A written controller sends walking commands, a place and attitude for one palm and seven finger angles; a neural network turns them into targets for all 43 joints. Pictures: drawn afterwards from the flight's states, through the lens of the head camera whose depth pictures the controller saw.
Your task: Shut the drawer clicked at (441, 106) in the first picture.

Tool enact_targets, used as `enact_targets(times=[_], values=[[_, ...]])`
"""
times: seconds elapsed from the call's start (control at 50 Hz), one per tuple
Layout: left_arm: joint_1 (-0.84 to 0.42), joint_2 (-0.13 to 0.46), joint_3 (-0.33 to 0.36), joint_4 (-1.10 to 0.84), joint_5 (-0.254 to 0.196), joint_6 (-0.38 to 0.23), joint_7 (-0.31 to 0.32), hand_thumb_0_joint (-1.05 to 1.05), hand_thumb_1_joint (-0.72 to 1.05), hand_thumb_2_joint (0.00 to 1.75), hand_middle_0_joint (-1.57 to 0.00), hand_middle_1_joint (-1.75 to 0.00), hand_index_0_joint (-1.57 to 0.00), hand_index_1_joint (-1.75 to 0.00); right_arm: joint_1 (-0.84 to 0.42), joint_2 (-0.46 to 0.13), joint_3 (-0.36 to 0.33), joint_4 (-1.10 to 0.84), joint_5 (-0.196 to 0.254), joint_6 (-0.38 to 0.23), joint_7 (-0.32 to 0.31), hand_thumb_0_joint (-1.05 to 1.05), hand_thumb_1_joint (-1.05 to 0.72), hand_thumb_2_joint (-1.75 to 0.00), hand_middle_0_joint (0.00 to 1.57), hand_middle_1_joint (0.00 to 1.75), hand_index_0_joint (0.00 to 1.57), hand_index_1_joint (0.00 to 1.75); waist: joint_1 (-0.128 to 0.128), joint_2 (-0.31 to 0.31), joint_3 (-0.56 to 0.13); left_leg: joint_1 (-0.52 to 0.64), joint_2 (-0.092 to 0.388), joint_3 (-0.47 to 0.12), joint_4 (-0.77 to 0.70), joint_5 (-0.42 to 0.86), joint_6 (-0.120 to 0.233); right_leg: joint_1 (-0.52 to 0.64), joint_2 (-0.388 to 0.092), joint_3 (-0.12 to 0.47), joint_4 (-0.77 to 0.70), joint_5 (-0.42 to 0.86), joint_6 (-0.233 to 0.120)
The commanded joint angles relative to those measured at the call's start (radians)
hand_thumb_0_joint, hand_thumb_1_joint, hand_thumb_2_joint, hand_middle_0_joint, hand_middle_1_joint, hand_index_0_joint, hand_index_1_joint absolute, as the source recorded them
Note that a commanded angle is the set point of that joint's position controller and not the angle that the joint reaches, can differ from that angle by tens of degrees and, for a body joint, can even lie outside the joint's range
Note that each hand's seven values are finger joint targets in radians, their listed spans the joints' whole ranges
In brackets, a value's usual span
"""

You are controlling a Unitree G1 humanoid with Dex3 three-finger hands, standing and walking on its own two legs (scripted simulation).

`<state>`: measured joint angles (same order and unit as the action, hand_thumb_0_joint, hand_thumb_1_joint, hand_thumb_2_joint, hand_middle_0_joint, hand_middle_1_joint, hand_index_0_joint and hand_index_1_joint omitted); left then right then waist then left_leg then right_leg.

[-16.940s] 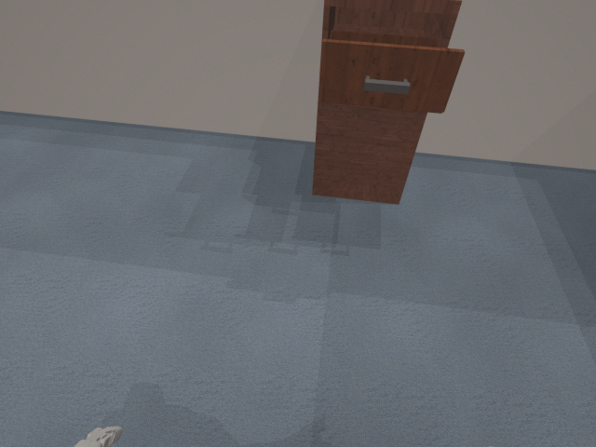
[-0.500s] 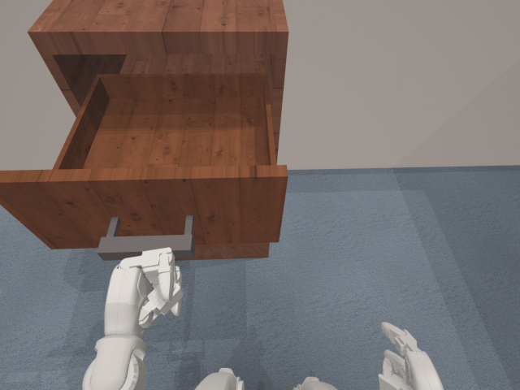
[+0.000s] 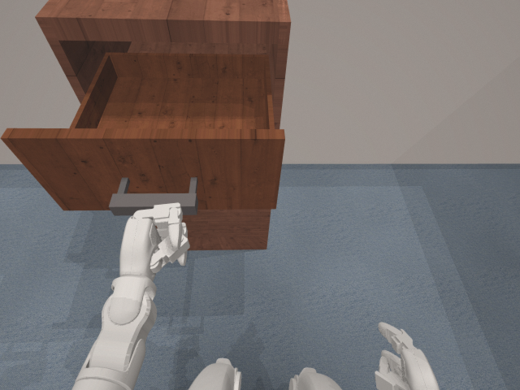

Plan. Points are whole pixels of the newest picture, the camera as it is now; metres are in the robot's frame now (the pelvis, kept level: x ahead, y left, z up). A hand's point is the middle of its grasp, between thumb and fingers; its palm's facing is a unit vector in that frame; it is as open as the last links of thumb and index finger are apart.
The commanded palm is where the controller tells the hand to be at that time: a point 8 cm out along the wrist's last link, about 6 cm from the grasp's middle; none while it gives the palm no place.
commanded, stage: push the drawer shut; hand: left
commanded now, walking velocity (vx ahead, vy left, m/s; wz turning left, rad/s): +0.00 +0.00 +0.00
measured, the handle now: (157, 193) +0.39 +0.18 +0.07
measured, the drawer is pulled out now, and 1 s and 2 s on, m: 0.25 0.10 0.00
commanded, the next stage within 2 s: none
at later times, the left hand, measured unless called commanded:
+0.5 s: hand (188, 191) +0.41 +0.14 +0.06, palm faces +0.06 -1.00 -0.02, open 2.8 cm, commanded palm +0.39 +0.19 +0.07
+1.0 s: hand (195, 165) +0.46 +0.13 +0.06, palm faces +0.08 -1.00 -0.03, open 2.9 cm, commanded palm +0.45 +0.18 +0.07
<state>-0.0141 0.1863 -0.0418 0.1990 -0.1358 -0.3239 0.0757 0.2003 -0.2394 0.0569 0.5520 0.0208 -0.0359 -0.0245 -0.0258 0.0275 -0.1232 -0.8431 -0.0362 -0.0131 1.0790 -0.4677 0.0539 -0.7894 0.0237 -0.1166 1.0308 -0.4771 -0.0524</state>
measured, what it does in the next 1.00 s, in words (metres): stands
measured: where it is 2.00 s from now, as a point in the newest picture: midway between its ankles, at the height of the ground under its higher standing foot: outside the picture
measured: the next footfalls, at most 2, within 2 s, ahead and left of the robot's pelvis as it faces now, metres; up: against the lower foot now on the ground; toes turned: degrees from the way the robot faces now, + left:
none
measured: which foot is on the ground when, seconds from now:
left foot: down 0.00-1.00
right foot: down 0.00-1.00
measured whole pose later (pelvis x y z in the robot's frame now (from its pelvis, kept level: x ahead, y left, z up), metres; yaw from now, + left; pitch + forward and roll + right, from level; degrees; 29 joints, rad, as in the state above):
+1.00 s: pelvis +0.01 +0.01 +0.00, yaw -2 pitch +18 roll -2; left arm -0.65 0.23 0.19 0.93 -0.09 -0.47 0.06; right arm 0.31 -0.25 0.02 0.66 -0.01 0.02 0.01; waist -0.09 0.02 -0.13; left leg -0.92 -0.03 0.02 1.06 -0.45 0.07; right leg -0.88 0.03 -0.08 1.02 -0.46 -0.04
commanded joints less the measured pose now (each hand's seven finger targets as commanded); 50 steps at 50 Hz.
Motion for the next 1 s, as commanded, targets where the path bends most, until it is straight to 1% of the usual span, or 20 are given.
enact_targets(times=[0.0,0.02,0.04,0.06,0.14,0.18,0.24,0.28,0.34,0.5,0.56,0.64,0.7,0.74,0.78,0.8,0.86,0.88,0.96,0.98], values=[[-0.451,0.083,0.069,-0.137,-0.01,-0.05,0.014,0.0,0.9,0.9,-1.4,-1.6,-1.4,-1.6,-0.033,-0.141,-0.056,-0.123,0.008,-0.04,-0.01,0.0,-0.9,-0.9,0.2,0.3,0.2,0.3,-0.072,-0.001,-0.218,0.157,0.029,-0.061,-0.199,-0.018,-0.021,0.07,-0.014,0.114,-0.206,-0.006,0.027],[-0.481,0.074,0.061,-0.118,-0.014,-0.05,0.011,0.0,0.9,0.9,-1.4,-1.6,-1.4,-1.6,-0.03,-0.142,-0.054,-0.119,0.007,-0.04,-0.01,0.0,-0.9,-0.9,0.2,0.3,0.2,0.3,-0.076,-0.003,-0.221,0.154,0.026,-0.059,-0.199,-0.025,-0.02,0.074,-0.014,0.119,-0.208,-0.01,0.028],[-0.499,0.111,0.095,-0.095,-0.009,-0.053,0.016,0.0,0.9,0.9,-1.4,-1.6,-1.4,-1.6,-0.025,-0.147,-0.058,-0.111,0.008,-0.039,-0.013,0.0,-0.9,-0.9,0.2,0.3,0.2,0.3,-0.075,-0.013,-0.221,0.146,0.029,-0.059,-0.2,-0.03,-0.019,0.073,-0.013,0.12,-0.208,-0.015,0.028],[-0.521,0.086,0.073,-0.085,-0.006,-0.057,0.014,0.0,0.9,0.9,-1.4,-1.6,-1.4,-1.6,-0.026,-0.143,-0.056,-0.111,0.008,-0.039,-0.01,0.0,-0.9,-0.9,0.2,0.3,0.2,0.3,-0.075,0.017,-0.231,0.161,0.026,-0.056,-0.202,-0.021,-0.019,0.071,-0.014,0.12,-0.207,-0.005,0.027],[-0.573,0.105,0.106,0.0,-0.007,-0.062,0.017,0.0,0.9,0.9,-1.4,-1.6,-1.4,-1.6,0.003,-0.155,-0.064,-0.092,0.004,-0.037,-0.008,0.0,-0.9,-0.9,0.2,0.3,0.2,0.3,-0.077,-0.007,-0.261,0.176,0.031,-0.065,-0.206,0.022,-0.021,0.073,-0.01,0.106,-0.195,0.039,0.027],[-0.615,0.077,0.094,0.022,-0.008,-0.07,0.015,0.0,0.9,0.9,-1.4,-1.6,-1.4,-1.6,0.009,-0.152,-0.068,-0.085,0.002,-0.038,-0.003,0.0,-0.9,-0.9,0.2,0.3,0.2,0.3,-0.076,0.004,-0.281,0.193,0.031,-0.061,-0.204,0.046,-0.023,0.074,-0.011,0.105,-0.193,0.058,0.027],[-0.668,0.134,0.15,0.086,-0.005,-0.081,0.015,0.0,0.9,0.9,-1.4,-1.6,-1.4,-1.6,0.03,-0.161,-0.073,-0.07,0.002,-0.032,-0.001,0.0,-0.9,-0.9,0.2,0.3,0.2,0.3,-0.076,-0.015,-0.28,0.176,0.032,-0.061,-0.204,0.061,-0.023,0.082,-0.008,0.105,-0.19,0.07,0.026],[-0.692,0.099,0.131,0.107,-0.004,-0.089,0.011,0.0,0.9,0.9,-1.4,-1.6,-1.4,-1.6,0.04,-0.157,-0.077,-0.066,-0.001,-0.03,0.003,0.0,-0.9,-0.9,0.2,0.3,0.2,0.3,-0.082,-0.007,-0.305,0.198,0.031,-0.054,-0.198,0.09,-0.023,0.082,-0.008,0.107,-0.19,0.095,0.029],[-0.714,0.154,0.193,0.177,-0.005,-0.1,0.006,0.0,0.9,0.9,-1.4,-1.6,-1.4,-1.6,0.062,-0.165,-0.082,-0.05,-0.004,-0.024,0.004,0.0,-0.9,-0.9,0.2,0.3,0.2,0.3,-0.077,-0.031,-0.294,0.18,0.033,-0.052,-0.198,0.11,-0.023,0.091,-0.005,0.107,-0.192,0.114,0.028],[-0.785,0.16,0.223,0.255,-0.006,-0.132,-0.017,0.0,0.9,0.9,-1.4,-1.6,-1.4,-1.6,0.106,-0.164,-0.093,-0.035,-0.008,-0.008,0.014,0.0,-0.9,-0.9,0.2,0.3,0.2,0.3,-0.076,-0.004,-0.349,0.23,0.04,-0.049,-0.192,0.212,-0.031,0.09,-0.001,0.101,-0.173,0.201,0.026],[-0.841,0.129,0.195,0.281,0.001,-0.139,-0.021,0.0,0.9,0.9,-1.4,-1.6,-1.4,-1.6,0.124,-0.163,-0.095,-0.024,-0.01,-0.004,0.021,0.0,-0.9,-0.9,0.2,0.3,0.2,0.3,-0.09,0.04,-0.345,0.271,0.044,-0.06,-0.192,0.246,-0.036,0.045,0.002,0.09,-0.163,0.213,0.022],[-0.921,0.168,0.223,0.353,0.007,-0.149,-0.017,0.0,0.9,0.9,-1.4,-1.6,-1.4,-1.6,0.144,-0.17,-0.097,-0.012,-0.013,0.005,0.019,0.0,-0.9,-0.9,0.2,0.3,0.2,0.3,-0.111,-0.015,-0.317,0.232,0.045,-0.064,-0.189,0.205,-0.03,0.028,0.005,0.094,-0.168,0.185,0.027],[-0.985,0.124,0.188,0.37,0.016,-0.163,-0.018,0.0,0.9,0.9,-1.4,-1.6,-1.4,-1.6,0.151,-0.167,-0.1,-0.005,-0.014,0.006,0.024,0.0,-0.9,-0.9,0.2,0.3,0.2,0.3,-0.121,0.032,-0.335,0.278,0.048,-0.072,-0.19,0.201,-0.035,-0.017,0.004,0.087,-0.162,0.172,0.025],[-1.031,0.153,0.204,0.388,0.023,-0.17,-0.015,0.0,0.9,0.9,-1.4,-1.6,-1.4,-1.6,0.167,-0.171,-0.101,0.003,-0.018,0.008,0.024,0.0,-0.9,-0.9,0.2,0.3,0.2,0.3,-0.121,0.056,-0.353,0.294,0.048,-0.083,-0.19,0.208,-0.037,-0.033,0.006,0.086,-0.152,0.169,0.022],[-1.04,0.131,0.191,0.408,0.029,-0.173,-0.012,0.0,0.9,0.9,-1.4,-1.6,-1.4,-1.6,0.173,-0.169,-0.103,0.004,-0.02,0.013,0.028,0.0,-0.9,-0.9,0.2,0.3,0.2,0.3,-0.122,0.054,-0.379,0.316,0.049,-0.085,-0.187,0.228,-0.039,-0.039,0.007,0.083,-0.151,0.178,0.022],[-1.073,0.126,0.185,0.419,0.03,-0.175,-0.011,0.0,0.9,0.9,-1.4,-1.6,-1.4,-1.6,0.179,-0.17,-0.103,0.01,-0.02,0.014,0.028,0.0,-0.9,-0.9,0.2,0.3,0.2,0.3,-0.136,0.032,-0.382,0.316,0.051,-0.089,-0.184,0.224,-0.037,-0.044,0.008,0.082,-0.151,0.178,0.024],[-1.125,0.16,0.209,0.457,0.042,-0.184,-0.003,0.0,0.9,0.9,-1.4,-1.6,-1.4,-1.6,0.195,-0.177,-0.105,0.023,-0.024,0.021,0.029,0.0,-0.9,-0.9,0.2,0.3,0.2,0.3,-0.137,0.046,-0.388,0.319,0.051,-0.094,-0.182,0.233,-0.04,-0.059,0.007,0.08,-0.145,0.179,0.022],[-1.123,0.135,0.196,0.481,0.041,-0.185,-0.004,0.0,0.9,0.9,-1.4,-1.6,-1.4,-1.6,0.193,-0.173,-0.104,0.02,-0.024,0.022,0.031,0.0,-0.9,-0.9,0.2,0.3,0.2,0.3,-0.141,0.034,-0.38,0.313,0.049,-0.093,-0.183,0.215,-0.037,-0.063,0.008,0.081,-0.151,0.168,0.023],[-1.187,0.24,0.276,0.545,0.053,-0.204,0.003,0.0,0.9,0.9,-1.4,-1.6,-1.4,-1.6,0.211,-0.179,-0.098,0.028,-0.03,0.034,0.026,0.0,-0.9,-0.9,0.2,0.3,0.2,0.3,-0.143,-0.002,-0.383,0.228,0.039,-0.064,-0.167,0.192,-0.022,0.001,0.008,0.102,-0.162,0.174,0.029],[-1.195,0.222,0.266,0.56,0.052,-0.208,0.001,0.0,0.9,0.9,-1.4,-1.6,-1.4,-1.6,0.214,-0.174,-0.097,0.027,-0.032,0.035,0.028,0.0,-0.9,-0.9,0.2,0.3,0.2,0.3,-0.146,0.012,-0.39,0.225,0.035,-0.057,-0.165,0.194,-0.021,0.008,0.008,0.105,-0.164,0.18,0.03]])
